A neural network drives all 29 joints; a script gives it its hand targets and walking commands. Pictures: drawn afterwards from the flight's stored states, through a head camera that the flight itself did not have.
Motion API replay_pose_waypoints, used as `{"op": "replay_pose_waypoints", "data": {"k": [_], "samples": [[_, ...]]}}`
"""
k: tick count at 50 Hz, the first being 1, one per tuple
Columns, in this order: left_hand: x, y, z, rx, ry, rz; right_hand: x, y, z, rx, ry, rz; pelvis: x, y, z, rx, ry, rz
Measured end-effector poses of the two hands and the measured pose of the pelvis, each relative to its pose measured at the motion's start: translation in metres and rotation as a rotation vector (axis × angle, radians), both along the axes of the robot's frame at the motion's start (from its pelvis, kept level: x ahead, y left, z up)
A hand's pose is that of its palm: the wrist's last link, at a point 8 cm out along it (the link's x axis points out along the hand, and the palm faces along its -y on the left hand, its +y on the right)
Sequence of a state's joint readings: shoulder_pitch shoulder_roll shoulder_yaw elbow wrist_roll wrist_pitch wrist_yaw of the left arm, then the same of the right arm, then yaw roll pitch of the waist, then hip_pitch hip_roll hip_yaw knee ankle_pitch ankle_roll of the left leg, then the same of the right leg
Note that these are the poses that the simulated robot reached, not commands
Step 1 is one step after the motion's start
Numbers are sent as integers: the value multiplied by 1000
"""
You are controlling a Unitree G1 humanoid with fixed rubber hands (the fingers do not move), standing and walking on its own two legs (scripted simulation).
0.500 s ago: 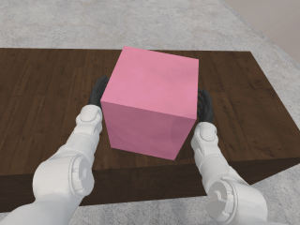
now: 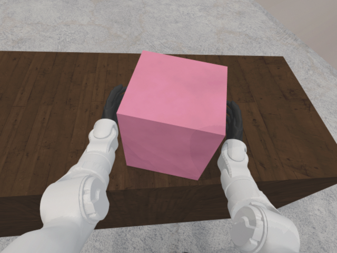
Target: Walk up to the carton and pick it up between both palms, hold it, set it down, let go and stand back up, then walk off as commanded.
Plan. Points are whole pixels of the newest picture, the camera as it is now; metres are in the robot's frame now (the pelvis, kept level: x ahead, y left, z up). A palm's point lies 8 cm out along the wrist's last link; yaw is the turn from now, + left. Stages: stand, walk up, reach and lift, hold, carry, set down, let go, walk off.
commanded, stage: reach and lift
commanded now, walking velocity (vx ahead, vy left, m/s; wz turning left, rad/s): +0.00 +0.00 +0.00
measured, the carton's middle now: (172, 120) +0.44 -0.05 +0.01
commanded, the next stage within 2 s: none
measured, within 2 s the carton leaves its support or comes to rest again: leaves its support in 0.64 s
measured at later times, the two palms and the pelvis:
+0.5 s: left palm (112, 116) +0.45 +0.11 +0.04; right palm (233, 137) +0.37 -0.19 +0.04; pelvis +0.00 +0.00 +0.00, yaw +0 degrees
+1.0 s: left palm (115, 123) +0.42 +0.10 +0.05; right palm (240, 146) +0.34 -0.19 +0.04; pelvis -0.02 -0.01 +0.00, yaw +0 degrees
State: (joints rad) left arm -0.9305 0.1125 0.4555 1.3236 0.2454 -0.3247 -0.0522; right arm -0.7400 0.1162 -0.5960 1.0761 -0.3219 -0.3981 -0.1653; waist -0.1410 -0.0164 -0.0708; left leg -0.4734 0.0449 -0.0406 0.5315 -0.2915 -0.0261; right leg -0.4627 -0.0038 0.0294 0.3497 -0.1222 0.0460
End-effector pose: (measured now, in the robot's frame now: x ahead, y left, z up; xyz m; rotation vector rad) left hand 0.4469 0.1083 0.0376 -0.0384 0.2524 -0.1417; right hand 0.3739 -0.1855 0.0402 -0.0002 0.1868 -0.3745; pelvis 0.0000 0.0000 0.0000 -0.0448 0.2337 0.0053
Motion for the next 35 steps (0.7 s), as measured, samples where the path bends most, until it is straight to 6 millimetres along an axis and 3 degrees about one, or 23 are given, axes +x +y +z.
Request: {"op": "replay_pose_waypoints", "data": {"k": [21, 35], "samples": [[0, 0, 0, 3, -5, -5, -3, 0, -1, -1, -14, -3, 0, 0, 0, 0, 1, 0], [-11, -5, 7, 51, -97, -33, -19, -2, 2, -20, -109, -26, -5, -1, 1, 1, -5, 0]]}}
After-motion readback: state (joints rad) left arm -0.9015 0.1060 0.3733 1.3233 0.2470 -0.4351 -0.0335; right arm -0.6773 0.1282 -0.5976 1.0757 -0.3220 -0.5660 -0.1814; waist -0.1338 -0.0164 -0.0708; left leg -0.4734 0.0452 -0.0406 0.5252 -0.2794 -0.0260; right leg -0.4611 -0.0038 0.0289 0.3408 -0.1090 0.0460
